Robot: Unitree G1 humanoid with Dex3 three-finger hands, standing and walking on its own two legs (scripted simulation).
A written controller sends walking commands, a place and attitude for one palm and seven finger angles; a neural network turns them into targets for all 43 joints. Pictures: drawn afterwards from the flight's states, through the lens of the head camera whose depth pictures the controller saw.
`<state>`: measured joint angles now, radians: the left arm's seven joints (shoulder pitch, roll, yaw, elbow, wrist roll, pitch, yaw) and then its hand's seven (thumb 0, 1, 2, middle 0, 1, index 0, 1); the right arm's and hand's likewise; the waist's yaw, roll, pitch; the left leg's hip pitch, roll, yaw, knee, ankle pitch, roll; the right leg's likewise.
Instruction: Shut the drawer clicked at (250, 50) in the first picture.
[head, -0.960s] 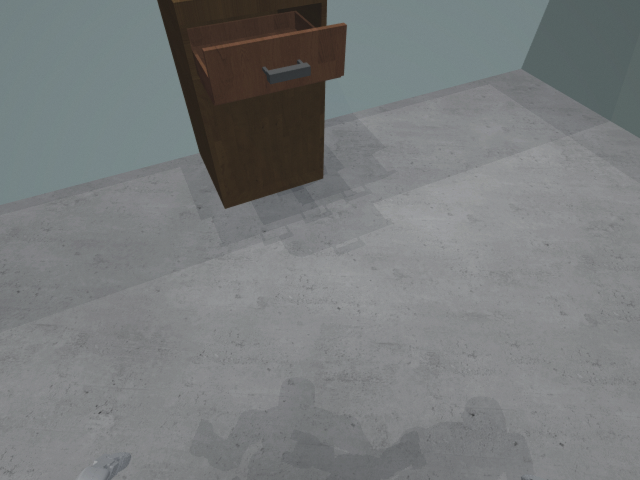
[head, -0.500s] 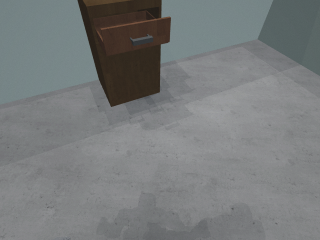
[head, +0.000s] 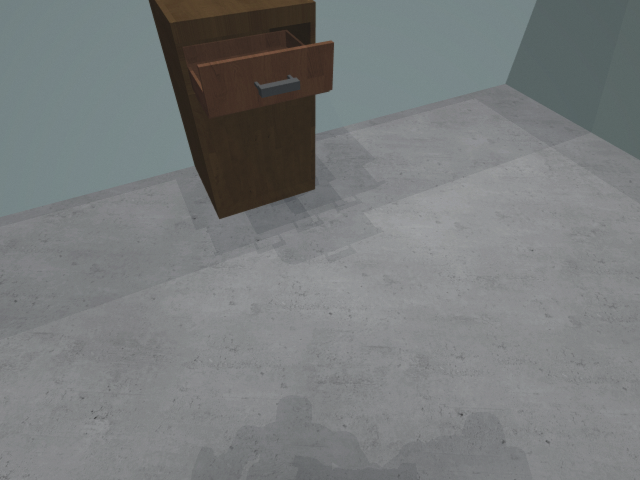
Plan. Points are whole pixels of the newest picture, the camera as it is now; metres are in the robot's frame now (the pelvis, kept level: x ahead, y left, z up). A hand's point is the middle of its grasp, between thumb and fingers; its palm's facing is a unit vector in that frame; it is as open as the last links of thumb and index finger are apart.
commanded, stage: look at it before walking up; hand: left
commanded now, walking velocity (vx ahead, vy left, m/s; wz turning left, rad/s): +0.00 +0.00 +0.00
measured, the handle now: (276, 84) +1.23 +0.21 -0.09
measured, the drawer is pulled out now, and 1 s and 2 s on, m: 0.19 0.19 0.19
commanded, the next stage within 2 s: walk to a spot facing it in 0.48 s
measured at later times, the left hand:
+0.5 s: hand out of the picture +0.06 +0.24 -0.16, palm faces -0.03 -0.95 -0.31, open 7.4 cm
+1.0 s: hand out of the picture +0.10 +0.15 -0.18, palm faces -0.12 -0.96 -0.24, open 7.4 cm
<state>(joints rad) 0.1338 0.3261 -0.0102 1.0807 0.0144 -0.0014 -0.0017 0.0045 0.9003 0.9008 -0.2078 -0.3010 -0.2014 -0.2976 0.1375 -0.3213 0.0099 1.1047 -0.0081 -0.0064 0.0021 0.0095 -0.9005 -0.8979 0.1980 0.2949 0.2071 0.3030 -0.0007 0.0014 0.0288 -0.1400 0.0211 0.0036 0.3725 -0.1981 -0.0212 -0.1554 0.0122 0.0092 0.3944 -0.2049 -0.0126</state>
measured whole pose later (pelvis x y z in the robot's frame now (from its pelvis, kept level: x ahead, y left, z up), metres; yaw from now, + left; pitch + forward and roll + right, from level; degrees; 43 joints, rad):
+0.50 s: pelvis +0.00 +0.00 +0.00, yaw +0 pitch -2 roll +0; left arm 0.16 0.32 -0.01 1.10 0.02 0.00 0.00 0.00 0.90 0.90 -0.21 -0.30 -0.20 -0.30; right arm 0.15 -0.31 0.01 1.12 -0.01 -0.01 0.00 0.01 -0.90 -0.90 0.20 0.29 0.21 0.30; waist 0.00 -0.01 0.03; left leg -0.15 0.02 0.01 0.36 -0.19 -0.02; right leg -0.16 0.01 0.01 0.38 -0.19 -0.01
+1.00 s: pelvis +0.06 -0.05 -0.03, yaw -11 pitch -1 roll +1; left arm 0.31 0.19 0.05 1.02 0.03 -0.02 -0.04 0.00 0.90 0.90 -0.21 -0.30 -0.20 -0.30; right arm 0.31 -0.23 -0.04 1.09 -0.02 0.00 0.01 0.01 -0.90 -0.90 0.20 0.29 0.21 0.30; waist 0.02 0.04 0.05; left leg -0.23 0.13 0.11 0.86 -0.49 -0.03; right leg -0.32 0.01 -0.11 0.68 -0.32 -0.07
